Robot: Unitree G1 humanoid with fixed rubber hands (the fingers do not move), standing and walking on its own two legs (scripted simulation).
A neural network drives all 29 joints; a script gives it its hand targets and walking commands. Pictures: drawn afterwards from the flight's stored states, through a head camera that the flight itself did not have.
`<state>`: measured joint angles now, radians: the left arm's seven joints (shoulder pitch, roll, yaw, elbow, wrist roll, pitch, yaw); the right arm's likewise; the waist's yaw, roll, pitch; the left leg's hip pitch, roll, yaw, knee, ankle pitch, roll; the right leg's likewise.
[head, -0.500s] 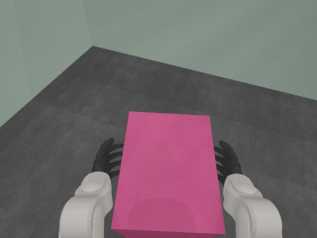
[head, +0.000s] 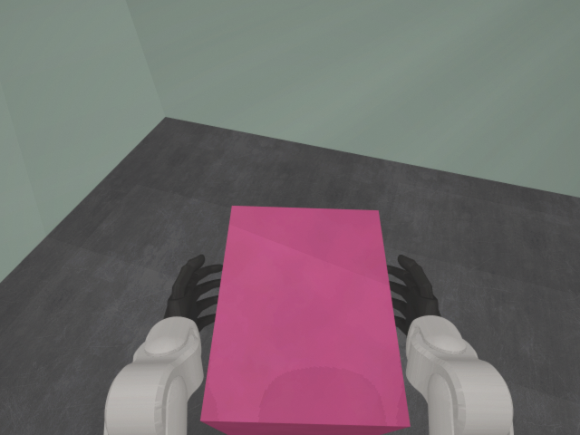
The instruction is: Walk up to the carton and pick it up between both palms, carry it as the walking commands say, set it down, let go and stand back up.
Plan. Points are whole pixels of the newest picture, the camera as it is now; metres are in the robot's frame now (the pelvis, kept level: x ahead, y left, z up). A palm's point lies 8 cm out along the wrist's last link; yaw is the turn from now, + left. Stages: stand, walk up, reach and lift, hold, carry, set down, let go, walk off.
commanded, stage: carry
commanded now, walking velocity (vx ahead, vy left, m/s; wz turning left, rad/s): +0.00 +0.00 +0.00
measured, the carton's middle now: (299, 333) +0.26 +0.00 +0.01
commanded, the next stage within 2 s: none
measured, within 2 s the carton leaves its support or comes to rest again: neither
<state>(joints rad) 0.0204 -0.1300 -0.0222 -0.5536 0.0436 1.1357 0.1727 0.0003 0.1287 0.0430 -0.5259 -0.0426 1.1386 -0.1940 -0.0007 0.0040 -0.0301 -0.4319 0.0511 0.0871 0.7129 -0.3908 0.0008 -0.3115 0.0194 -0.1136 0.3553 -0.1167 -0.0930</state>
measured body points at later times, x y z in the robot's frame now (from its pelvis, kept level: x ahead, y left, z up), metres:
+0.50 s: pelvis +0.07 +0.04 -0.01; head +0.06 +0.04 +0.44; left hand +0.33 +0.17 +0.08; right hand +0.32 -0.10 +0.07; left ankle +0.05 +0.13 -0.75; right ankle +0.04 -0.06 -0.75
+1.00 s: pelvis +0.04 +0.04 -0.01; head +0.02 +0.05 +0.44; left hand +0.31 +0.18 +0.07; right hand +0.30 -0.10 +0.07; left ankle +0.05 +0.13 -0.75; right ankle +0.04 -0.06 -0.75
